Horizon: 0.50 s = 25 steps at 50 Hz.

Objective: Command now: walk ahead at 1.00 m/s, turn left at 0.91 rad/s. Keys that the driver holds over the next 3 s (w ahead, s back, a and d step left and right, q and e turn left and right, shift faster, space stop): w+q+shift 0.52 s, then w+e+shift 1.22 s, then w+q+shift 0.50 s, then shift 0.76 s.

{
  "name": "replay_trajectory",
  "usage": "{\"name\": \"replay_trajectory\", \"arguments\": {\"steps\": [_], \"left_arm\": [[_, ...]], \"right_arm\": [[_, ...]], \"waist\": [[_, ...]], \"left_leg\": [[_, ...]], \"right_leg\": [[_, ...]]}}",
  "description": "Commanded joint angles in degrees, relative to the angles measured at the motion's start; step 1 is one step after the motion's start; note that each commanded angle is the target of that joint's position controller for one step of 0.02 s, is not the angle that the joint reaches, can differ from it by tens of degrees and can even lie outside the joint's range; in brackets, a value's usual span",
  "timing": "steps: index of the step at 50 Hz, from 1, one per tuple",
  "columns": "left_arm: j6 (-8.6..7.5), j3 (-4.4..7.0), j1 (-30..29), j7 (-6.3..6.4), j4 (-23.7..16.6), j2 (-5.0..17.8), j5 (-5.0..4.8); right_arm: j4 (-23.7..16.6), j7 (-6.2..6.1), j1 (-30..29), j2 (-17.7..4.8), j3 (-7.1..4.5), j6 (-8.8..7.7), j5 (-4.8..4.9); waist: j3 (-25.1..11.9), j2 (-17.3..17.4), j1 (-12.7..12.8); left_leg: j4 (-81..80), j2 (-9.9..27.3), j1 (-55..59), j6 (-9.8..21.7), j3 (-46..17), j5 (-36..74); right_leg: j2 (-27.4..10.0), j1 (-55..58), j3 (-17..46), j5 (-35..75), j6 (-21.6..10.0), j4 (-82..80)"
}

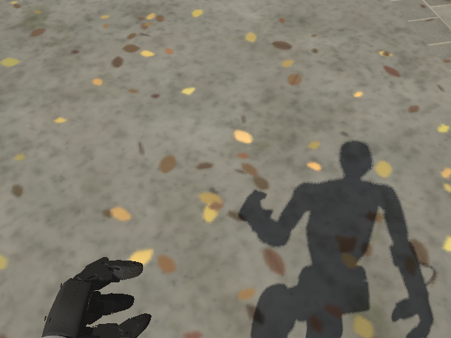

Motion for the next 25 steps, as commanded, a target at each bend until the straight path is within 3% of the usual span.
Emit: {"name": "replay_trajectory", "arguments": {"steps": [1,2,3,4,5,6,7,9,11,13,15,17,19,20,21,22,23,24,25], "left_arm": [[-1.40,6.45,25.1,2.33,3.4,13.8,0.38],[-1.55,8.16,36.3,3.34,5.0,18.6,2.52],[-0.71,9.18,29.7,2.73,4.9,22.5,2.57],[-0.25,8.46,23.0,2.39,3.6,15.2,2.13],[-0.02,7.37,20.3,2.14,3.8,10.3,1.66],[0.08,6.92,20.5,1.92,5.2,8.3,1.87],[-0.13,6.50,22.5,2.08,7.4,7.1,1.61],[-1.13,5.73,26.3,1.41,11.2,3.9,0.45],[-2.10,5.86,25.6,0.71,12.3,4.0,-0.41],[-2.82,6.07,23.5,0.75,12.9,5.1,-0.32],[-3.08,6.24,23.6,1.04,13.8,6.2,-0.23],[-3.04,6.56,25.5,1.36,14.9,8.2,0.06],[-2.42,7.22,28.6,2.27,15.4,11.2,-0.02],[-1.65,7.71,28.4,2.92,15.2,13.0,0.03],[-0.71,8.15,26.8,3.35,14.6,14.5,0.17],[0.11,8.38,23.5,3.34,13.2,15.3,0.37],[0.72,8.41,22.5,2.44,12.7,13.9,0.77],[0.27,6.64,22.1,1.43,9.8,6.6,1.90],[-0.82,6.57,23.6,1.59,2.9,8.4,0.09]], "right_arm": [[-4.1,-0.24,-6.1,-11.4,-2.77,-1.14,-0.66],[-6.9,-0.63,-7.4,-2.2,-0.38,-1.90,-0.09],[-10.9,-0.30,-1.8,0.8,1.36,-1.65,2.08],[-8.7,-0.94,-6.7,-3.9,1.07,-0.22,0.35],[-8.9,-0.38,-11.1,-4.8,0.79,0.35,-0.71],[-9.0,0.49,-13.8,-4.6,0.71,0.92,-1.22],[-10.1,1.48,-15.6,-3.3,0.88,1.59,-1.92],[-12.1,2.58,-17.9,-0.5,1.78,3.11,-1.94],[-15.0,3.20,-21.6,0.5,2.69,3.87,-1.93],[-17.2,3.82,-24.7,0.4,3.34,3.97,-1.83],[-18.5,4.60,-28.9,-0.4,3.82,4.04,-1.76],[-19.1,5.14,-31.9,0.2,4.48,3.91,-1.71],[-17.6,4.86,-30.0,-1.1,4.16,3.76,-1.76],[-16.2,4.42,-25.7,-2.4,3.69,3.68,-1.78],[-13.9,3.87,-17.7,-4.5,2.72,3.57,-1.87],[-9.9,2.94,-5.2,-7.1,1.22,3.36,-1.82],[-6.5,1.34,1.6,-9.3,-0.61,3.12,-1.06],[-6.8,-0.14,-2.8,-14.2,-1.94,3.91,0.15],[-9.9,-0.30,-3.6,-18.3,-2.84,4.63,-1.72]], "waist": [[-14.0,1.2,18.0],[-21.9,-11.5,20.5],[-25.8,-28.1,12.5],[-15.3,-14.8,12.8],[-8.3,-7.4,13.2],[-4.7,-3.6,12.9],[-2.6,-4.7,12.1],[-0.8,-7.3,10.8],[0.5,-6.4,9.3],[2.6,-6.3,7.6],[5.8,-3.7,7.6],[7.6,-2.5,7.7],[4.1,-4.5,6.3],[1.4,-6.1,3.5],[-2.9,-6.7,-1.0],[-7.6,-6.8,-6.4],[-9.5,-1.2,-7.4],[-6.1,11.8,-0.7],[-18.6,11.1,1.8]], "left_leg": [[28.7,4.3,-20.7,1.2,-3.3,41.6],[48.9,0.2,-33.8,1.2,2.2,8.3],[60.3,-0.7,-46.5,0.3,7.3,-4.0],[62.7,5.1,-51.8,0.7,9.1,3.0],[59.2,7.4,-51.6,0.2,10.8,7.7],[56.8,9.2,-49.9,-0.4,11.2,9.3],[55.6,10.5,-49.5,-0.7,11.1,9.5],[55.3,12.0,-50.8,-0.9,12.2,9.8],[52.5,12.3,-51.4,-0.9,13.7,13.1],[46.5,11.9,-49.7,-0.9,15.6,19.4],[36.4,11.1,-46.9,-0.1,19.5,23.5],[27.0,8.4,-40.5,1.9,24.7,24.8],[23.9,3.6,-33.0,3.7,28.7,22.9],[23.0,1.9,-27.7,4.6,28.4,20.7],[22.7,0.5,-18.5,6.0,27.2,18.7],[20.4,0.3,-4.7,8.3,23.5,17.2],[15.1,2.0,8.7,10.5,17.9,16.0],[17.0,11.2,12.4,12.7,1.7,22.5],[5.3,20.8,26.3,24.1,-24.4,13.6]], "right_leg": [[0.5,43.2,-1.6,-12.1,-2.3,2.5],[-15.9,57.0,17.6,-36.5,-4.1,-1.4],[-25.5,58.6,49.5,-44.8,-9.2,-15.7],[-21.9,50.7,42.1,-50.4,-9.5,-15.9],[-18.6,43.4,28.9,-39.2,-8.5,-14.4],[-15.8,38.4,19.8,-26.5,-7.4,-14.2],[-13.6,35.6,13.0,-18.7,-6.5,-14.4],[-11.7,34.4,4.2,-3.7,-4.8,-14.1],[-11.5,31.6,-2.4,4.7,-4.3,-16.5],[-9.7,28.6,-9.4,10.1,-3.8,-19.3],[-7.9,27.5,-14.9,12.9,-3.1,-22.2],[-6.9,28.0,-19.8,27.9,-1.7,-21.9],[-7.5,33.1,-21.4,54.4,-0.5,-14.2],[-8.6,34.3,-21.2,62.3,-0.2,-7.3],[-10.0,33.0,-20.4,66.4,-0.5,3.6],[-11.0,26.9,-18.7,64.4,-1.2,19.0],[-5.7,15.1,-18.7,27.8,-1.7,40.4],[3.8,-3.2,-17.7,-25.8,-0.8,62.4],[5.3,-17.7,-4.4,-27.5,0.4,70.9]]}}
Next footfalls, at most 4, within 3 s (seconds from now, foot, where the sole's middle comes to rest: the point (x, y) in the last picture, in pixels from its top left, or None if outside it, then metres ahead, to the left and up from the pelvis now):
0.02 right None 0.21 -0.18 -0.76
0.46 left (180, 308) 0.57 0.08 -0.76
0.90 right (141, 187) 1.03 0.19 -0.76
1.34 left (66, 125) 1.39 0.48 -0.76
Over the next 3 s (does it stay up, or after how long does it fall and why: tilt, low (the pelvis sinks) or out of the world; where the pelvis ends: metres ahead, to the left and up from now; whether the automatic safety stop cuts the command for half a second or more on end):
stays up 2.45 0.17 0.01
